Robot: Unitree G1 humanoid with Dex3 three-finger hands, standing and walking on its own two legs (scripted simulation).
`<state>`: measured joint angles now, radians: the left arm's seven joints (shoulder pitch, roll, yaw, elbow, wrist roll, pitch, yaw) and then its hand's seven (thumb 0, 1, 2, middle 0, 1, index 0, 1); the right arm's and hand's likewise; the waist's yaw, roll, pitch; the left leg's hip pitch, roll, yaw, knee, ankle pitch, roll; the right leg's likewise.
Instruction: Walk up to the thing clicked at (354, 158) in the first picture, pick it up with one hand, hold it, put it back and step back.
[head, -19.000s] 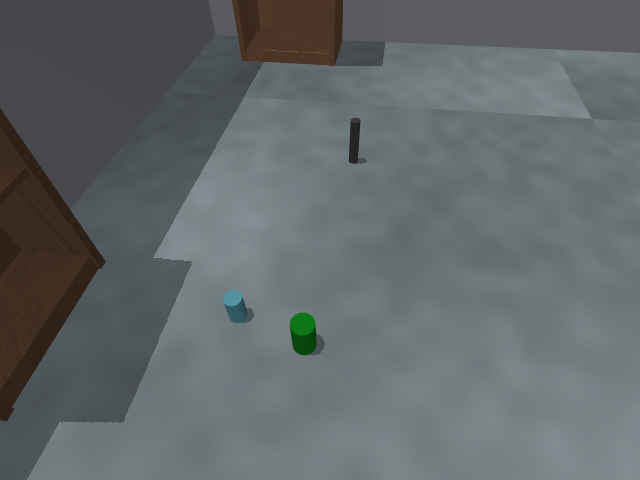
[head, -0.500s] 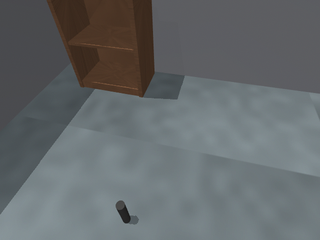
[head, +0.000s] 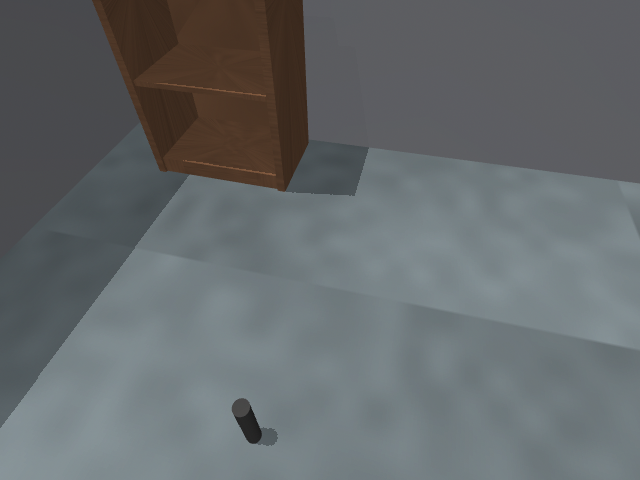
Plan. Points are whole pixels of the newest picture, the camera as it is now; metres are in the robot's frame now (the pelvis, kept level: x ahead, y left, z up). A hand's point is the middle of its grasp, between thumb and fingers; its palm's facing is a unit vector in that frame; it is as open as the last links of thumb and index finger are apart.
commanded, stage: go down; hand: left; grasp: from the side
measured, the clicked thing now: (247, 422) +0.40 +0.23 -0.66
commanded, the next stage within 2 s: none
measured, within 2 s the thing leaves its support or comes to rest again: neither
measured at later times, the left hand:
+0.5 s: hand out of the picture +0.15 +0.27 -0.17, palm faces +0.04 -0.94 -0.35, open 15.4 cm
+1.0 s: hand out of the picture +0.14 +0.28 -0.19, palm faces +0.07 -0.94 -0.33, open 17.5 cm
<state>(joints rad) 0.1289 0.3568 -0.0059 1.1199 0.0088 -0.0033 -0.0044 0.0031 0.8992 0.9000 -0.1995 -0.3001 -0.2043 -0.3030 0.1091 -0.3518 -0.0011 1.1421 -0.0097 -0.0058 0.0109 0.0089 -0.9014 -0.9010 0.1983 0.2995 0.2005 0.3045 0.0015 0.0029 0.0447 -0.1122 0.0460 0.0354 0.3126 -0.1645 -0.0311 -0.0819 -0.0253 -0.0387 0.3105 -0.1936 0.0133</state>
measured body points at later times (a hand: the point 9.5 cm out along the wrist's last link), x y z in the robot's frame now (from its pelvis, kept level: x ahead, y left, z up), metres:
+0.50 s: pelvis +0.00 +0.01 -0.03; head +0.05 +0.02 +0.42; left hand +0.14 +0.32 -0.14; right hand +0.10 -0.25 -0.14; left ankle +0.00 +0.14 -0.75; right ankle -0.01 -0.12 -0.75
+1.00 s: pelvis +0.00 +0.02 -0.08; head +0.07 +0.04 +0.37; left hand +0.14 +0.33 -0.16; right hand +0.17 -0.23 -0.15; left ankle +0.00 +0.14 -0.75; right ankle -0.01 -0.12 -0.75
